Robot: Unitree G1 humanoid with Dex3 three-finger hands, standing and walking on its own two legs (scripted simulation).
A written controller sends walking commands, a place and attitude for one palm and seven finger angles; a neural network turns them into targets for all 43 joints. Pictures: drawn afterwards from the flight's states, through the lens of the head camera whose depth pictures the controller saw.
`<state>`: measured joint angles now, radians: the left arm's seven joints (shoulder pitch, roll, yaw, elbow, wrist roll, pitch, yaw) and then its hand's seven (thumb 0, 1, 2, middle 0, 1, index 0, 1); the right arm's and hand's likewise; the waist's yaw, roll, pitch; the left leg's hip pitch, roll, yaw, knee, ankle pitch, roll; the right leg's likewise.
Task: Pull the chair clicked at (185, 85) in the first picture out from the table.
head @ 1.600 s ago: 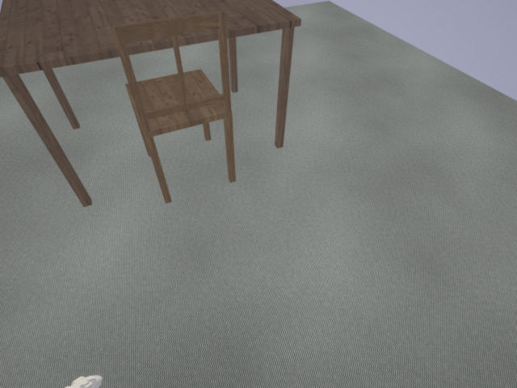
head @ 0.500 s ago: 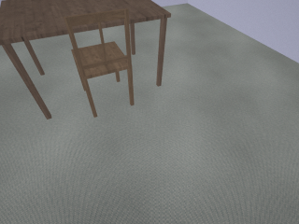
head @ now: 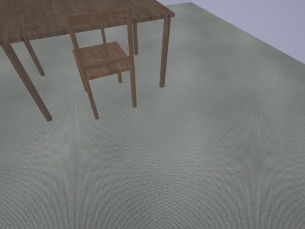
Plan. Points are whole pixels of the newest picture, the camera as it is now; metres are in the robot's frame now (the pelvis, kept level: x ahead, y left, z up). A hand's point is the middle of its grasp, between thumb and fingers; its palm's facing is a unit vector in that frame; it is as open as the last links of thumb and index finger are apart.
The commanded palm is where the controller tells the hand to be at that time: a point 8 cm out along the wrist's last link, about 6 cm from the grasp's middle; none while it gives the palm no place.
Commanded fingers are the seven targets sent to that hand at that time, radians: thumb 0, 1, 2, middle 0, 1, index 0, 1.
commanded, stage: walk to a spot facing it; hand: left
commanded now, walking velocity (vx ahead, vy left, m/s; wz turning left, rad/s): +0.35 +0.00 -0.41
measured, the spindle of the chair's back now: (104, 42) +1.19 +0.39 -0.11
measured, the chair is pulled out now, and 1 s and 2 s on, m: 0.00 0.00 0.00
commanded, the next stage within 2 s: turn to face it in 1.44 s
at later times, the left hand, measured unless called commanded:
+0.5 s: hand out of the picture +0.03 +0.16 -0.18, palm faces -0.04 -0.99 -0.13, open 7.3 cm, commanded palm none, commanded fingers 0.00 0.90 0.90 -0.20 -0.30 -0.20 -0.30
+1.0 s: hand (126, 132) +0.51 +0.14 -0.16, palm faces -0.35 -0.92 -0.19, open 7.4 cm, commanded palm none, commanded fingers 0.00 0.90 0.90 -0.20 -0.30 -0.20 -0.30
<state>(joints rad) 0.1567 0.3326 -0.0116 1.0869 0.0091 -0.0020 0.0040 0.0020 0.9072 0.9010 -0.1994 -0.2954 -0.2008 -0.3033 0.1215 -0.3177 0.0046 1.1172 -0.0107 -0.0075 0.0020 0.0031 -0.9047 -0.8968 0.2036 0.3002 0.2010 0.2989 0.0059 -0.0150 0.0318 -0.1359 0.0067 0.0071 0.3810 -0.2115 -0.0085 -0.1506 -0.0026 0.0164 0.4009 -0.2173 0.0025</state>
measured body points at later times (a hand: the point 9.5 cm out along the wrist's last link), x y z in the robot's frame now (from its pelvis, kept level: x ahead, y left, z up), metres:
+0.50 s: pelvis +0.13 +0.00 -0.01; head +0.15 +0.01 +0.44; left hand +0.03 +0.21 -0.16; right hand +0.17 -0.24 -0.16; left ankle +0.20 +0.11 -0.70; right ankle +0.00 -0.12 -0.74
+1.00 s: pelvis +0.33 +0.01 -0.01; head +0.35 +0.00 +0.44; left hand +0.53 +0.19 -0.15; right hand +0.19 -0.19 -0.15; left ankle +0.27 +0.11 -0.74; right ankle +0.40 -0.16 -0.70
